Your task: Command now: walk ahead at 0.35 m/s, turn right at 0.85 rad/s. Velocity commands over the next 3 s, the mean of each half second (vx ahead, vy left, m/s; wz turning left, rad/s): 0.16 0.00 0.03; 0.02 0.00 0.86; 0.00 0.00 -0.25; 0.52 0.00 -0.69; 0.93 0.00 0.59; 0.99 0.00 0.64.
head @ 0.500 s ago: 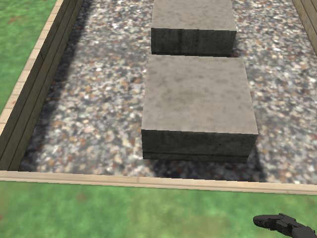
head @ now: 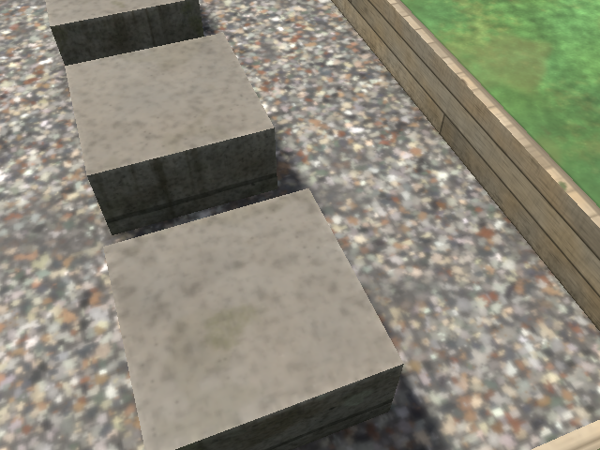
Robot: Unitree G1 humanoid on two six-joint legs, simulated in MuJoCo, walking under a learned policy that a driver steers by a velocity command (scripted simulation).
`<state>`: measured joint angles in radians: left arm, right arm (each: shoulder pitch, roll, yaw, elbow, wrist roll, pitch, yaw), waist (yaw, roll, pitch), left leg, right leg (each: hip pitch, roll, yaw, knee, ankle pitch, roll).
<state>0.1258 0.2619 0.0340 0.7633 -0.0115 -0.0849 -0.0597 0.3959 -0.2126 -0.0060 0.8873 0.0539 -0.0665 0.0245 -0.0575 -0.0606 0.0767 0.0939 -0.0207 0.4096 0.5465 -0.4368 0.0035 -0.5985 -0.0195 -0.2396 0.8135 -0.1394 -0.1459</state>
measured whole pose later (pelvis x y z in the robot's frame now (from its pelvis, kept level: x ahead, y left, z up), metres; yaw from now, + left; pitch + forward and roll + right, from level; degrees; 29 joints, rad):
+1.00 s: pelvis +0.46 +0.11 -0.01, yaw +28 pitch +2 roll -1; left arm -0.03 0.22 0.00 0.64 0.00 -0.02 -0.06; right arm 0.32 -0.29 -0.03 0.61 0.00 -0.02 -0.06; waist -0.04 -0.01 0.11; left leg -0.49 -0.20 0.07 0.50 -0.05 0.22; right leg -0.66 0.01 0.21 1.41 -0.37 0.00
